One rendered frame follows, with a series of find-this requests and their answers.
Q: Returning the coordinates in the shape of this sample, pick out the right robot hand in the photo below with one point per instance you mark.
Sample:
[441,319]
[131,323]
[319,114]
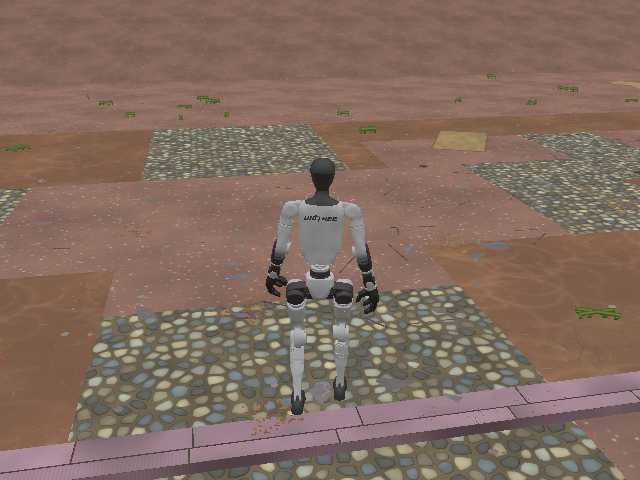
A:
[373,299]

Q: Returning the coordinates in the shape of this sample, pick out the humanoid robot torso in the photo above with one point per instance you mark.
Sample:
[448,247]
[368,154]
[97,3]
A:
[320,239]

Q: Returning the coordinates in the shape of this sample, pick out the robot right upper arm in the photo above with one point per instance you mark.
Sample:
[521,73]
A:
[353,212]

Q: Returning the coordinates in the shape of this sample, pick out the left robot hand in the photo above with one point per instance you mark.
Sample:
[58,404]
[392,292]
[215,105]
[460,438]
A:
[278,282]

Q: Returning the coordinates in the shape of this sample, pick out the robot left shin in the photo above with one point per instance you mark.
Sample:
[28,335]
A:
[297,366]

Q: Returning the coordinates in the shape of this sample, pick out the robot right forearm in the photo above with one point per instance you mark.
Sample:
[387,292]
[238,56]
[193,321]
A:
[366,270]

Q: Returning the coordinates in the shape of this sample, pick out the robot left upper arm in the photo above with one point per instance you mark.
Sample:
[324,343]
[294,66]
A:
[289,211]

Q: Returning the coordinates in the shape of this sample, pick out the robot left forearm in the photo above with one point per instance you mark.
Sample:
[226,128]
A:
[275,263]

